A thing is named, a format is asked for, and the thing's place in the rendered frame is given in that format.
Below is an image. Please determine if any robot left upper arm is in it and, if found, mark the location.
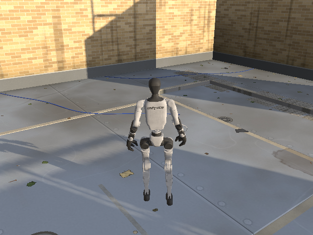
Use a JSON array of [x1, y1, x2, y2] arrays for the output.
[[133, 99, 145, 128]]

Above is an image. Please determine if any right robot forearm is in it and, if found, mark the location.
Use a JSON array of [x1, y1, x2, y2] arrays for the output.
[[175, 118, 185, 137]]

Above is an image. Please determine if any left robot forearm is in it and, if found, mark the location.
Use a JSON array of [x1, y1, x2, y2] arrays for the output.
[[128, 120, 137, 141]]

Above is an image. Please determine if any robot right hand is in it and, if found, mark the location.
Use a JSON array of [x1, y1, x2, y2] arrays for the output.
[[175, 136, 186, 146]]

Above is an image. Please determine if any right robot shin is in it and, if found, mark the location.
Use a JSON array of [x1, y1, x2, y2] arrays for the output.
[[165, 165, 173, 199]]

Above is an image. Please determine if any left robot thigh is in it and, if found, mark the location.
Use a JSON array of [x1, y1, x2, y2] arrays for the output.
[[140, 137, 151, 170]]

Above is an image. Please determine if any robot right upper arm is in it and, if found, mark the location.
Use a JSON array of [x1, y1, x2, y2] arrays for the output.
[[166, 98, 180, 125]]

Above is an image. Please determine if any robot left hand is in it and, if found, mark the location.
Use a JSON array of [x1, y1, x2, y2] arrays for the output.
[[126, 140, 138, 151]]

